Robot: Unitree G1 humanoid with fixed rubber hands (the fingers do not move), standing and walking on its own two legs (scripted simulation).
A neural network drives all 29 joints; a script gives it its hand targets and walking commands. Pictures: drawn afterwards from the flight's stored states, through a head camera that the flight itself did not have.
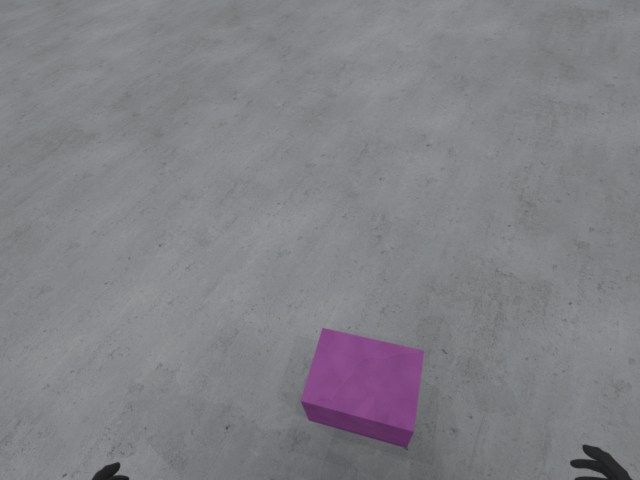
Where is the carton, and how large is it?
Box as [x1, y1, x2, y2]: [301, 328, 423, 447]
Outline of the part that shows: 322,328 301,398 302,405 309,420 406,447 413,432 423,350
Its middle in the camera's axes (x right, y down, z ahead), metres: +0.12 +0.42 +1.12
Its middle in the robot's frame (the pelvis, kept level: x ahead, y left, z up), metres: +0.44 -0.03 -0.67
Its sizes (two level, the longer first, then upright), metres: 0.294 0.214 0.202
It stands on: the floor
